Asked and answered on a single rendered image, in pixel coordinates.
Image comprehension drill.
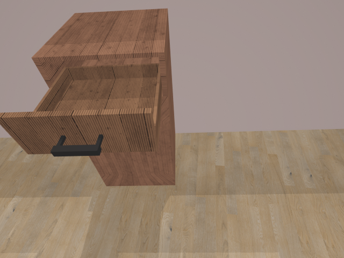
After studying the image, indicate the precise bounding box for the handle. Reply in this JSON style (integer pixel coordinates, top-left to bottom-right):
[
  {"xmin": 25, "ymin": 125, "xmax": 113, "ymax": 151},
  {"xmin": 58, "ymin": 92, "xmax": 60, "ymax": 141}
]
[{"xmin": 51, "ymin": 134, "xmax": 103, "ymax": 156}]

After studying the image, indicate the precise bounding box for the drawer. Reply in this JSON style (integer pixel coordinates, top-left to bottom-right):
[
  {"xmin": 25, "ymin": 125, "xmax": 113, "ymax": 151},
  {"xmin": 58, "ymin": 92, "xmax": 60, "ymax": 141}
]
[{"xmin": 0, "ymin": 63, "xmax": 162, "ymax": 154}]

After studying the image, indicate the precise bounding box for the cabinet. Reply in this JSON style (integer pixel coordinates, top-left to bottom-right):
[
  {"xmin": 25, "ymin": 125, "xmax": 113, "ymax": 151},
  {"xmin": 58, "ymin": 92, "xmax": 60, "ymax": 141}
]
[{"xmin": 31, "ymin": 9, "xmax": 175, "ymax": 186}]

